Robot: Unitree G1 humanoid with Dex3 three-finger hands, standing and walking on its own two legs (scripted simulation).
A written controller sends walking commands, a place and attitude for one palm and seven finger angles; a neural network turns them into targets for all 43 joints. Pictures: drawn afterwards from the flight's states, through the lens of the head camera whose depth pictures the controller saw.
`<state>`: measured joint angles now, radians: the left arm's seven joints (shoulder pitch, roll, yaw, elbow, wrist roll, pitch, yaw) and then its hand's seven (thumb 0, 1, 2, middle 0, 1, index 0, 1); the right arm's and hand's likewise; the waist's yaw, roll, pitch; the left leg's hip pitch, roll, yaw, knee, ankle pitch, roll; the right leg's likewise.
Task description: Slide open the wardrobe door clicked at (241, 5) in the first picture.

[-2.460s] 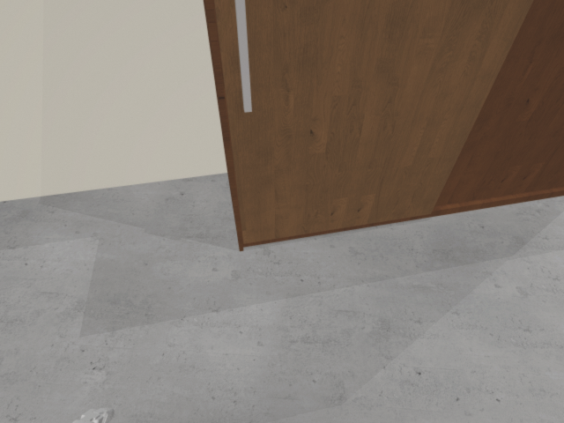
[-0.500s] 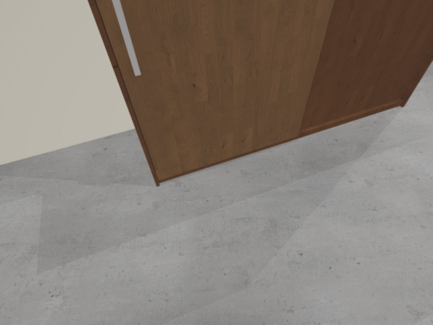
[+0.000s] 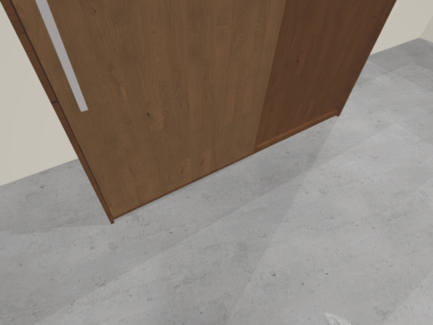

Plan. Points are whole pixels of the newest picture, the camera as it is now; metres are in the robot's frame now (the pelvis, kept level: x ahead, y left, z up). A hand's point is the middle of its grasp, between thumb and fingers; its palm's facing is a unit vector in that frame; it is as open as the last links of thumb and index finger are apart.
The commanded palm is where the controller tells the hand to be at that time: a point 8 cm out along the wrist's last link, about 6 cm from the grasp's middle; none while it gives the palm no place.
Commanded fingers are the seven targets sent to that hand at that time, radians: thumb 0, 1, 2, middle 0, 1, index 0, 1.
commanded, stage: walk to a spot facing it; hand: left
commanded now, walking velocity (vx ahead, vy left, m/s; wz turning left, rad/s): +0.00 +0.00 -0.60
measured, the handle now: (63, 58) +0.68 +0.52 +0.12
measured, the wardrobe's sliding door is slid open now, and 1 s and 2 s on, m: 0.00 0.00 0.00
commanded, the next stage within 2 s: turn to face it in 0.66 s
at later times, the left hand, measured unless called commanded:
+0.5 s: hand (173, 257) +0.30 +0.14 -0.17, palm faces -0.37 -0.91 -0.19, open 7.4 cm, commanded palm none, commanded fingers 0.00 0.90 0.90 -0.20 -0.30 -0.20 -0.30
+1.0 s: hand (177, 241) +0.34 +0.14 -0.17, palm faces -0.40 -0.90 -0.20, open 7.4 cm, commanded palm none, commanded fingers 0.00 0.90 0.90 -0.20 -0.30 -0.20 -0.30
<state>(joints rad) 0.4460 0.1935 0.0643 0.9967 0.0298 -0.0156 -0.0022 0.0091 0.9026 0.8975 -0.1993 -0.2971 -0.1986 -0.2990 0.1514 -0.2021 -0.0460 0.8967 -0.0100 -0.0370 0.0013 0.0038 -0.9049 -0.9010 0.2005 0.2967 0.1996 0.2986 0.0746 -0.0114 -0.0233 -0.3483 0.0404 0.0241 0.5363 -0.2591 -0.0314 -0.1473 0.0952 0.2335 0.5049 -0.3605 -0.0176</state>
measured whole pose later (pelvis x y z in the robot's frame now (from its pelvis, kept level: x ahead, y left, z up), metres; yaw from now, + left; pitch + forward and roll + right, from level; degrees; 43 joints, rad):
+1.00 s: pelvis +0.18 +0.01 +0.00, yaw -27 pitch -1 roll -2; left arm 0.21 0.20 0.04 0.94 0.02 0.02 0.02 0.01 0.90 0.90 -0.20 -0.30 -0.20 -0.30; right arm 0.20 -0.19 -0.04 0.96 -0.01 0.01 -0.02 0.00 -0.91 -0.90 0.20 0.30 0.20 0.30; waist 0.01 0.00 0.00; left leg -0.29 0.05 0.03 0.60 -0.29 -0.02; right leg -0.29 0.04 -0.04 0.54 -0.23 -0.02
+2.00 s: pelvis +0.13 +0.04 -0.01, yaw +5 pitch +1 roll +0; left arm 0.24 0.29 0.08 0.94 0.02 0.08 0.02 0.01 0.91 0.90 -0.20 -0.30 -0.20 -0.30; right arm 0.11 -0.23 -0.06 0.88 -0.01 0.02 0.02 0.00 -0.91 -0.90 0.20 0.30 0.20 0.30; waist 0.03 -0.07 0.11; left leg -0.31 0.02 0.08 0.64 -0.34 0.04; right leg -0.41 -0.15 -0.10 1.04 -0.55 0.08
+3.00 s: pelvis +0.12 +0.05 +0.01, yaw +35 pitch -1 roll -1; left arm 0.27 0.27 0.07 1.00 0.02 0.07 0.02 0.01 0.91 0.90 -0.19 -0.30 -0.19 -0.30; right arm 0.12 -0.19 -0.03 0.92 -0.02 0.02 -0.01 0.00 -0.90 -0.90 0.20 0.30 0.20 0.30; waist 0.04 -0.05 0.07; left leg -0.23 0.01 0.06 0.52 -0.28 0.04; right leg -0.43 -0.11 -0.06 1.07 -0.45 0.07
